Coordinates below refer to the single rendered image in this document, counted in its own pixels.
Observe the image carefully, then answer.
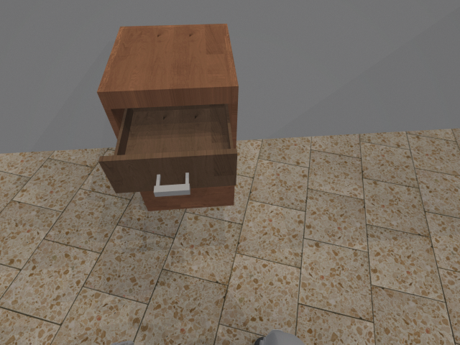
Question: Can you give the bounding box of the handle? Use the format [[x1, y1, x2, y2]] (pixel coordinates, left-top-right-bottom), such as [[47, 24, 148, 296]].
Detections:
[[154, 172, 190, 197]]

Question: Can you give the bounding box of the drawer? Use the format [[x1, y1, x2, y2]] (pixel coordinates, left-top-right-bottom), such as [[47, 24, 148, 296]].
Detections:
[[98, 103, 237, 193]]

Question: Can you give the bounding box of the robot right shin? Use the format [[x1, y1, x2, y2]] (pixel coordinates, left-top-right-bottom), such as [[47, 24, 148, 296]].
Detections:
[[265, 329, 284, 337]]

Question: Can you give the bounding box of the cabinet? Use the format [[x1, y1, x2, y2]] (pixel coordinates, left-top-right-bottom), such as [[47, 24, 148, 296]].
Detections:
[[97, 24, 239, 211]]

